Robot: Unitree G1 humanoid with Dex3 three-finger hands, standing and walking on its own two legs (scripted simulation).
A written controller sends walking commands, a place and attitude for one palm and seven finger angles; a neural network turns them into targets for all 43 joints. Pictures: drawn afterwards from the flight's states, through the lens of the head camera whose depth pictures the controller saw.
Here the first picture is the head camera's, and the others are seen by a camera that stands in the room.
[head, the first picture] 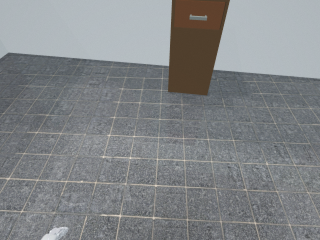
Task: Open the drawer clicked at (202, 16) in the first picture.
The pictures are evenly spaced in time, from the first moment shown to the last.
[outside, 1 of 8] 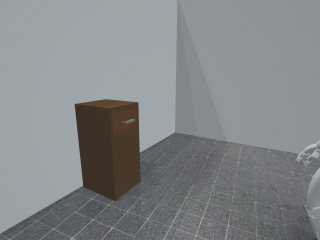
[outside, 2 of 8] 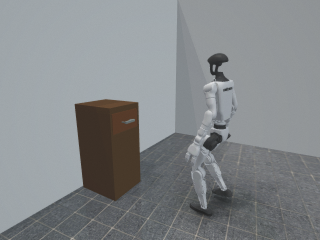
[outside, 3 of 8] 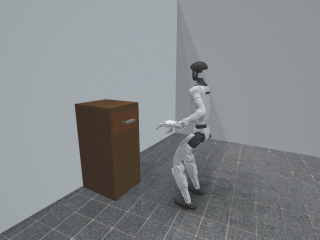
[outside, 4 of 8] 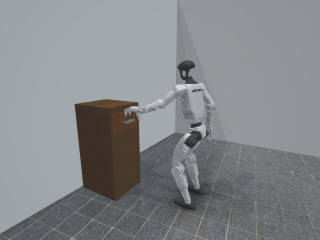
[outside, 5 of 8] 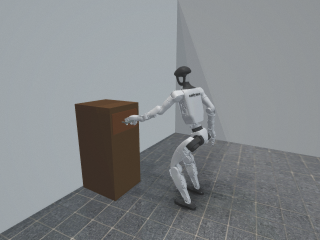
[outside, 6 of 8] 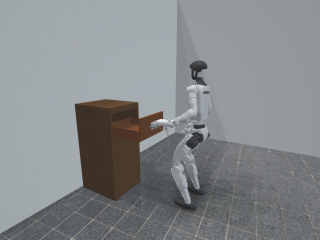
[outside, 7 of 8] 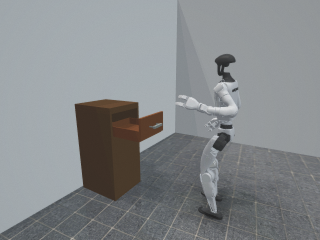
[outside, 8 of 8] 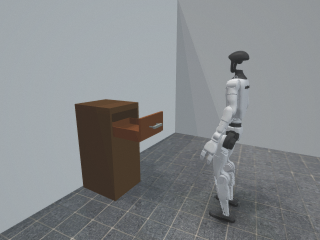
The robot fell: no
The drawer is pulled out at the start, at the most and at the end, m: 0.00 0.30 0.30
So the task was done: yes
